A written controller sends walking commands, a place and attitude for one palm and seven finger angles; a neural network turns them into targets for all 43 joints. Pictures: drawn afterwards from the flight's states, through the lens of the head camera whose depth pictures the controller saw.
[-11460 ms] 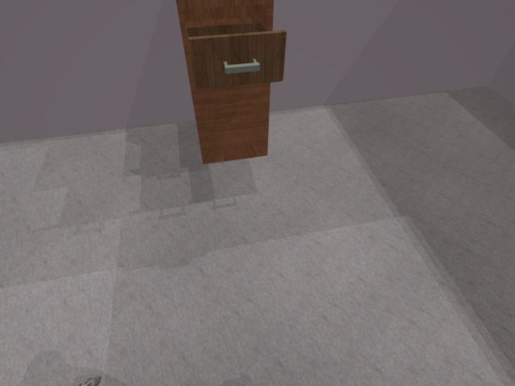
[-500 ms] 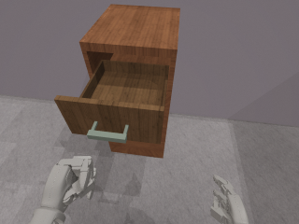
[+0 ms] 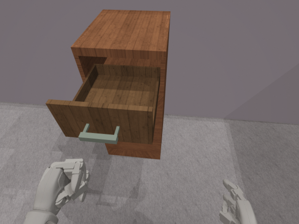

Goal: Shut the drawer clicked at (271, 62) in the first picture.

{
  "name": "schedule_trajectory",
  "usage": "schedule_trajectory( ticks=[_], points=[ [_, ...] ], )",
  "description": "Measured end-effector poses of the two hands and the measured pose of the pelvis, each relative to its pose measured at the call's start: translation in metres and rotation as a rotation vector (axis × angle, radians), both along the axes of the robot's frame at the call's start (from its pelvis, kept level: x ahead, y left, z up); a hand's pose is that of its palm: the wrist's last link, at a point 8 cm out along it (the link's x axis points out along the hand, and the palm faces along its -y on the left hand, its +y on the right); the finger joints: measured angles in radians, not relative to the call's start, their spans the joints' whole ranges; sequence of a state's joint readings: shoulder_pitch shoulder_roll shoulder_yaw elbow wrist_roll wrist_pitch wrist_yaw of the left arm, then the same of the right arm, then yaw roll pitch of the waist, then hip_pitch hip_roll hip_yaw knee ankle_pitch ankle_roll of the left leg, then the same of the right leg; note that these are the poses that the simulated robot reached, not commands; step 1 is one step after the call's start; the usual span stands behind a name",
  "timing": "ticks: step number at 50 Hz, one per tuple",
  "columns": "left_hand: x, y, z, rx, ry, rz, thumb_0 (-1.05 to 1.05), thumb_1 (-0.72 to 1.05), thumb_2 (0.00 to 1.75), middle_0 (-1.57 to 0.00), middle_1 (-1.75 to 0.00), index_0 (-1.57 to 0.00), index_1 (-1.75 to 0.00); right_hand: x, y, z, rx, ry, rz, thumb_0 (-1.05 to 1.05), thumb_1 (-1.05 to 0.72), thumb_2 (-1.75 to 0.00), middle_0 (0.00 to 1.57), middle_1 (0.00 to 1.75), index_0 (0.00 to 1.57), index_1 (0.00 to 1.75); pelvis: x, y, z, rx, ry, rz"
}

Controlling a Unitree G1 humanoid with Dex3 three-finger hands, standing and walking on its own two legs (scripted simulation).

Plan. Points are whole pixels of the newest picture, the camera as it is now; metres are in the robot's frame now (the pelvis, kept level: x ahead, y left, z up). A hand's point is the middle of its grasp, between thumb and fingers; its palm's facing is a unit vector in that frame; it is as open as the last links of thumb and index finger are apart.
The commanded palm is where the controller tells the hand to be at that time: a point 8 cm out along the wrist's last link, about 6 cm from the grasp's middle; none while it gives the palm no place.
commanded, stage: bring the fist close to the handle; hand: left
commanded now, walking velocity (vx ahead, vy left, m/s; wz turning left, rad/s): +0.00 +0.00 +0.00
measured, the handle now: (100, 132) +0.40 +0.19 -0.01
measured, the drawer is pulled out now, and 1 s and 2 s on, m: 0.28 0.28 0.27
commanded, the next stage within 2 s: push the drawer shut in 1.38 s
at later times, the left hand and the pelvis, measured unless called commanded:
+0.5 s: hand (93, 172) +0.24 +0.16 +0.04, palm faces -0.07 -1.00 -0.04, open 3.3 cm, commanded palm +0.22 +0.22 +0.04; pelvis +0.01 -0.01 -0.01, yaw +0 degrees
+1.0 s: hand (104, 164) +0.29 +0.16 -0.01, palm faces -0.10 -0.99 -0.03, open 3.3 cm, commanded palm +0.27 +0.21 +0.00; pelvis -0.01 +0.01 -0.05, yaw -1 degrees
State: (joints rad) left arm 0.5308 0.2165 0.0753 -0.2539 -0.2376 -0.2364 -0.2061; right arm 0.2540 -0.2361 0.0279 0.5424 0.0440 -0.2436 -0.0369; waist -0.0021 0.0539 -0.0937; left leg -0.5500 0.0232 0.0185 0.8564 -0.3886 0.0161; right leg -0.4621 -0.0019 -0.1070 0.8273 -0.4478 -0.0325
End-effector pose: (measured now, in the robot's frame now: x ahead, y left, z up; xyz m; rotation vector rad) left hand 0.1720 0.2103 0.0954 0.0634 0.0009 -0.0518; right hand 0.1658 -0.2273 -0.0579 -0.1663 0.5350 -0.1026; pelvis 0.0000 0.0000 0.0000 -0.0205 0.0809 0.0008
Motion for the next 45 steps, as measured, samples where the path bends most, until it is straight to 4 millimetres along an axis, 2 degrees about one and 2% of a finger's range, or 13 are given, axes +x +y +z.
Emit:
schedule_trajectory(
  ticks=[7,18,24,36,45],
  points=[
    [0.008,0.002,-0.012,0.000,0.023,0.011,0.02,0.90,0.90,-1.40,-1.60,-1.40,-1.60,0.004,-0.005,-0.003,-0.004,0.011,0.011,0.01,-0.91,-0.89,0.21,0.30,0.20,0.30,0.000,-0.007,-0.001,0.003,0.012,0.005],
    [0.040,0.002,-0.034,-0.014,0.032,-0.019,0.02,0.90,0.90,-1.40,-1.60,-1.40,-1.60,-0.003,-0.021,-0.017,-0.037,0.080,-0.010,0.01,-0.91,-0.89,0.21,0.30,0.20,0.30,0.004,-0.010,-0.006,0.006,0.057,0.001],
    [0.050,0.006,-0.047,-0.018,0.048,-0.015,0.02,0.90,0.90,-1.40,-1.60,-1.40,-1.60,-0.008,-0.024,-0.023,-0.045,0.121,-0.034,0.01,-0.91,-0.89,0.21,0.30,0.20,0.30,0.006,-0.009,-0.010,0.010,0.082,-0.008],
    [0.061,0.003,-0.072,-0.029,0.024,-0.038,0.02,0.90,0.90,-1.40,-1.60,-1.40,-1.60,-0.010,-0.014,-0.043,-0.051,0.158,-0.024,0.01,-0.91,-0.89,0.20,0.30,0.20,0.30,0.001,0.000,-0.027,0.001,0.140,-0.011],
    [0.084,0.003,-0.093,-0.032,0.016,-0.043,0.02,0.90,0.90,-1.40,-1.60,-1.40,-1.60,-0.015,-0.003,-0.062,-0.049,0.196,-0.009,0.01,-0.91,-0.89,0.21,0.30,0.20,0.30,-0.007,0.006,-0.042,-0.008,0.181,-0.013]
  ],
)
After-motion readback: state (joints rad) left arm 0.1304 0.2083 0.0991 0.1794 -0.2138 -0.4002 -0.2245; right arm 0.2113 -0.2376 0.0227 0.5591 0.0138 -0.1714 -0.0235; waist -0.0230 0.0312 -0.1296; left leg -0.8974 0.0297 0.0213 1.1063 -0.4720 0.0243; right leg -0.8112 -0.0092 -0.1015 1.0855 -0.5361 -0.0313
